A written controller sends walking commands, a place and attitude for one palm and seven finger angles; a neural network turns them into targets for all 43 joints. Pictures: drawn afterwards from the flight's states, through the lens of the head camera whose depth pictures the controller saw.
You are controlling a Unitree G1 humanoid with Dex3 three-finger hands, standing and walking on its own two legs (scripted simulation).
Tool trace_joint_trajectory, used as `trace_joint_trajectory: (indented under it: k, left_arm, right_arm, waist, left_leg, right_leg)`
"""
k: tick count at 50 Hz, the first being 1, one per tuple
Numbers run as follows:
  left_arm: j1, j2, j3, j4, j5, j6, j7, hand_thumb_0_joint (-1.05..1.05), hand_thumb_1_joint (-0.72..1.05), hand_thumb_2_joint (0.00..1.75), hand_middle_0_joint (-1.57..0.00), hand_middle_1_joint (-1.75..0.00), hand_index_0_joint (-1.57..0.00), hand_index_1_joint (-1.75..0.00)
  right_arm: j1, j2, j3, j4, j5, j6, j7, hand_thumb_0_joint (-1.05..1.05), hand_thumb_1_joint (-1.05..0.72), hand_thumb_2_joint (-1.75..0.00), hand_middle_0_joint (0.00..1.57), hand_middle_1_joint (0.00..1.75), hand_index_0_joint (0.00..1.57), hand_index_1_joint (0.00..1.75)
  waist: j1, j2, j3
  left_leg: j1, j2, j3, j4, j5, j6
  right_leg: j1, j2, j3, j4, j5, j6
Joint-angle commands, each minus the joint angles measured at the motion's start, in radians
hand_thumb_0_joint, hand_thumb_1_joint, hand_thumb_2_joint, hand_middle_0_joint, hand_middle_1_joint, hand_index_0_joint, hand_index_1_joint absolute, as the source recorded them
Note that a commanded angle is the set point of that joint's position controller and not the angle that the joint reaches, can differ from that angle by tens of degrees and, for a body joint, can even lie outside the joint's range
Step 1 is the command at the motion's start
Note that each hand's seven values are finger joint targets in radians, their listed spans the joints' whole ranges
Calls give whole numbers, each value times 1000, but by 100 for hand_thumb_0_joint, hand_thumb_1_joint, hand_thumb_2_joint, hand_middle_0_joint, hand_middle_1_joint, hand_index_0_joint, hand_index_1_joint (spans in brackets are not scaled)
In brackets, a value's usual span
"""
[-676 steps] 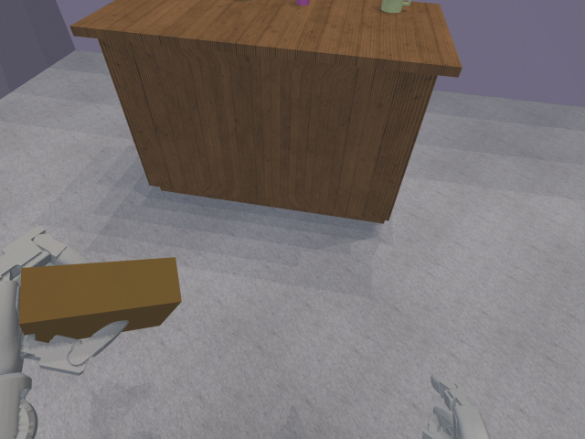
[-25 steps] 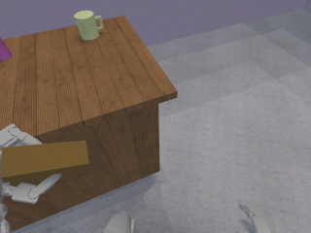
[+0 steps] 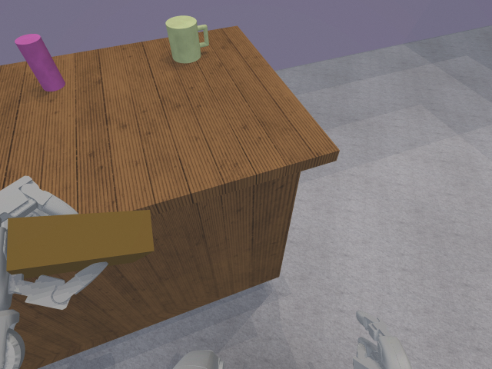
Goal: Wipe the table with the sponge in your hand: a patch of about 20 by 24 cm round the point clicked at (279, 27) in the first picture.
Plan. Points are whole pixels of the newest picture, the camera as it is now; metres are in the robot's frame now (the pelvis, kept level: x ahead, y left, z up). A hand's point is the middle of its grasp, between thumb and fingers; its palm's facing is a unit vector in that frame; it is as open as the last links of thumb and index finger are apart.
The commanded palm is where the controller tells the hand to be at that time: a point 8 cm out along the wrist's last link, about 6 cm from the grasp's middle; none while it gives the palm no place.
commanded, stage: shuffle to correct the standing spot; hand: left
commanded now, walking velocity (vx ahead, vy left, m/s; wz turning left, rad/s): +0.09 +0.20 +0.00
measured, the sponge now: (104, 242) +0.23 +0.19 +0.16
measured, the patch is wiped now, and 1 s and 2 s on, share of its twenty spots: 0.00 0.00 0.00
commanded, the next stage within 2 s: come to a stop and stand still in 1.42 s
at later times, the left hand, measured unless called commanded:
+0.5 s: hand out of the picture +0.19 +0.34 +0.18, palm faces +0.40 -0.78 -0.49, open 9.1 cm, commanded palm +0.14 +0.38 +0.19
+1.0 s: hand out of the picture +0.19 +0.43 +0.18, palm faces +0.45 -0.78 -0.44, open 9.1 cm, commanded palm +0.14 +0.46 +0.19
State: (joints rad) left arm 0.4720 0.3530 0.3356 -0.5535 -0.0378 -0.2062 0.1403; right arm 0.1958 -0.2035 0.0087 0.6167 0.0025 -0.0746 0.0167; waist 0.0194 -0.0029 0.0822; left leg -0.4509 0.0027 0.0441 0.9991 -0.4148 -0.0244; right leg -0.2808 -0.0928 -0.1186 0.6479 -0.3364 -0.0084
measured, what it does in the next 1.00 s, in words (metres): steps to the left: left foot, then right foot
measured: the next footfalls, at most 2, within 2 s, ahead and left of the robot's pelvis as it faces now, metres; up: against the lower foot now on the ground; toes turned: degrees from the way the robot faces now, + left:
left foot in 0.12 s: +0.08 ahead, +0.19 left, +0.00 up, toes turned +3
right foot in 0.30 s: +0.04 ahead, -0.01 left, +0.00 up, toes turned -6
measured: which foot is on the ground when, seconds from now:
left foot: up 0.00-0.10, down 0.12-0.32, up 0.34-0.60, down 0.62-0.84, up 0.86-1.00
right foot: down 0.00-0.12, up 0.14-0.28, down 0.30-0.62, up 0.64-0.80, down 0.82-1.00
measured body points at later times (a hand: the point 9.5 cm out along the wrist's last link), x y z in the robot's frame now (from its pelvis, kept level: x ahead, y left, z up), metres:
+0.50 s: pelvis -0.02 +0.10 +0.01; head +0.00 +0.08 +0.46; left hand +0.16 +0.38 +0.21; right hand +0.13 -0.14 -0.10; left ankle +0.01 +0.24 -0.67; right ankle +0.00 -0.01 -0.73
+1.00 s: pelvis -0.02 +0.18 +0.01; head +0.00 +0.16 +0.46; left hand +0.16 +0.47 +0.20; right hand +0.14 -0.04 -0.10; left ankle +0.00 +0.31 -0.67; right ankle +0.00 +0.09 -0.73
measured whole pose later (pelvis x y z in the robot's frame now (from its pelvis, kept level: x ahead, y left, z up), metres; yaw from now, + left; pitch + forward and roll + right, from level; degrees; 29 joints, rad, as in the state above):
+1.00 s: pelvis -0.02 +0.18 +0.01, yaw +1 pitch -1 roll +2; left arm 0.46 0.34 0.37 -0.41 -0.03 -0.21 0.13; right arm 0.22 -0.20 0.02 0.66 0.00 -0.08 -0.02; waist 0.03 0.01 0.04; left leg -0.49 0.03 0.06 1.00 -0.32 -0.01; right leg -0.26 -0.04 -0.09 0.57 -0.29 -0.05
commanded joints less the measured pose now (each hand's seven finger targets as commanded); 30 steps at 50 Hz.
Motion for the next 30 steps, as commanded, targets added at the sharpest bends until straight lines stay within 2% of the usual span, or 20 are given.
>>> trace_joint_trajectory:
  k: [1, 3, 4, 5, 6, 7, 9, 12, 14, 15, 16, 17, 18, 19, 21, 23, 26, 28, 29, 30]
  left_arm:
    - [-44, 218, 203, -127, 0, -58, 35, 0, 10, 130, -120, -160, -120, -160]
    - [-94, 209, 180, -157, -8, -47, 31, 0, 10, 130, -120, -160, -120, -160]
    - [-115, 188, 150, -197, -15, -47, 27, 0, 10, 130, -120, -160, -120, -160]
    - [-128, 198, 151, -238, -11, -53, 28, 0, 10, 130, -120, -160, -120, -160]
    - [-148, 189, 141, -273, -6, -62, 26, 0, 10, 130, -120, -160, -120, -160]
    - [-160, 205, 148, -278, 7, -69, 25, 0, 10, 130, -120, -160, -120, -160]
    - [-112, 219, 169, -240, 2, -63, 29, 0, 10, 130, -120, -160, -120, -160]
    - [-81, 200, 162, -260, -2, -53, 30, 0, 10, 130, -120, -160, -120, -160]
    - [-26, 225, 192, -234, -7, -50, 34, 0, 10, 130, -120, -160, -120, -160]
    - [-15, 241, 197, -213, 1, -51, 34, 0, 10, 130, -120, -160, -120, -160]
    - [-21, 269, 222, -176, -3, -49, 36, 0, 10, 130, -120, -160, -120, -160]
    - [-53, 261, 231, -144, -19, -52, 36, 0, 10, 130, -120, -160, -120, -160]
    - [-33, 197, 184, -106, -22, -46, 20, 0, 10, 130, -120, -160, -120, -160]
    - [-14, 224, 220, -85, -26, -42, 20, 0, 10, 130, -120, -160, -120, -160]
    - [28, 207, 212, -29, -17, -58, 19, 0, 10, 130, -120, -160, -120, -160]
    - [-11, 191, 189, -27, -8, -67, 18, 0, 10, 130, -120, -160, -120, -160]
    - [-90, 171, 126, -103, -3, -57, 23, 0, 10, 130, -120, -160, -120, -160]
    - [-155, 181, 110, -179, 1, -52, 25, 0, 10, 130, -120, -160, -120, -160]
    - [-180, 187, 109, -229, -6, -54, 24, 0, 10, 130, -120, -160, -120, -160]
    - [-190, 180, 105, -278, 4, -63, 25, 0, 10, 130, -120, -160, -120, -160]
  right_arm:
    - [-77, -71, -39, -160, 7, -32, -31, 0, -90, -90, 20, 30, 20, 30]
    - [-66, -81, -52, -150, 10, -39, -41, 0, -90, -90, 20, 30, 20, 30]
    - [-62, -96, -64, -158, 15, -49, -51, 0, -90, -90, 20, 30, 20, 30]
    - [-51, -121, -70, -162, 14, -59, -55, 0, -90, -90, 20, 30, 20, 30]
    - [-52, -137, -76, -180, 17, -73, -51, 0, -90, -90, 20, 30, 20, 30]
    - [-53, -135, -87, -178, 20, -89, -45, 0, -90, -90, 20, 30, 20, 30]
    - [-62, -125, -79, -158, 14, -104, -42, 0, -90, -90, 20, 30, 20, 30]
    - [-60, -130, -72, -152, 23, -113, -27, 0, -90, -90, 20, 30, 20, 30]
    - [-76, -129, -56, -160, 21, -107, -31, 0, -90, -90, 20, 30, 20, 30]
    - [-65, -105, -48, -165, 16, -94, -29, 0, -90, -90, 20, 30, 20, 30]
    - [-68, -90, -47, -177, 11, -81, -23, 0, -90, -90, 20, 30, 20, 30]
    - [-72, -115, -45, -155, -3, -72, -23, 0, -90, -90, 20, 30, 20, 30]
    - [-32, -132, -72, -140, 15, -67, -16, 0, -90, -90, 20, 30, 20, 30]
    - [-43, -129, -65, -135, 18, -62, -16, 0, -90, -90, 20, 30, 20, 30]
    - [-51, -110, -50, -129, 14, -47, -26, 0, -90, -90, 20, 30, 20, 30]
    - [-51, -96, -45, -129, 13, -42, -33, 0, -90, -90, 20, 30, 20, 30]
    - [-78, -88, -51, -137, 5, -68, -49, 0, -90, -90, 20, 30, 20, 30]
    - [-61, -100, -62, -137, 4, -84, -60, 0, -90, -90, 20, 30, 20, 30]
    - [-59, -122, -72, -147, 9, -96, -69, 0, -90, -90, 20, 30, 20, 30]
    - [-48, -145, -77, -146, 7, -101, -70, 0, -90, -90, 20, 30, 20, 30]
  waist:
    - [-4, -200, -160]
    - [-18, -115, -159]
    - [-32, 10, -145]
    - [-27, 216, -169]
    - [-27, 385, -156]
    - [-26, 337, -134]
    - [-18, 273, -151]
    - [-13, 211, -189]
    - [5, 174, -188]
    - [-4, 2, -187]
    - [-4, -229, -153]
    - [-1, -165, -122]
    - [-16, -207, -106]
    - [-19, -177, -119]
    - [-15, -167, -115]
    - [-16, -193, -129]
    - [1, -188, -134]
    - [-11, -94, -130]
    - [-26, 34, -114]
    - [-22, 235, -156]
  left_leg:
    - [116, 62, -13, -294, 68, 18]
    - [267, -9, 82, -453, 198, 5]
    - [328, 11, 54, -519, 193, 13]
    - [343, 122, -113, -581, 190, 74]
    - [299, 253, -311, -671, 259, 162]
    - [267, 269, -321, -686, 305, 203]
    - [226, 236, -243, -623, 375, 212]
    - [169, 180, -148, -555, 379, 168]
    - [73, 135, -82, -472, 236, 116]
    - [-49, 63, -38, -316, 91, 73]
    - [-187, -22, 18, -67, -49, 18]
    - [-210, 15, -66, 112, -43, -1]
    - [-219, 33, -106, 176, 13, -10]
    - [-239, 47, -111, 175, 18, -10]
    - [-204, 82, -105, 114, 73, -5]
    - [-57, 83, -45, -88, 93, 9]
    - [195, 29, 61, -365, 125, 28]
    - [280, -10, 103, -476, 129, 23]
    - [330, 37, 12, -555, 65, 49]
    - [368, 163, -172, -617, 79, 109]
  right_leg:
    - [58, -227, 177, -170, 443, -87]
    - [-20, -161, 124, -128, 198, -43]
    - [-69, -128, 104, -22, 100, -22]
    - [-138, -38, 50, 152, -54, 14]
    - [-204, 52, 16, 358, -284, 38]
    - [-229, 68, 48, 476, -287, 22]
    - [-179, 35, 49, 430, -231, 27]
    - [-5, 53, 13, 132, -106, 30]
    - [148, 39, 23, -132, 55, 17]
    - [221, -97, 228, -262, 86, -39]
    - [224, -328, 589, -357, 118, -140]
    - [164, -391, 602, -383, 147, -180]
    - [148, -347, 526, -365, 213, -167]
    - [173, -331, 499, -315, 287, -166]
    - [162, -271, 330, -263, 423, -141]
    - [83, -219, 210, -256, 375, -102]
    - [-19, -184, 174, -265, 105, -74]
    - [-44, -137, 156, -212, -62, -54]
    - [-104, -97, 148, -89, -110, -27]
    - [-162, -3, 58, 109, -136, 9]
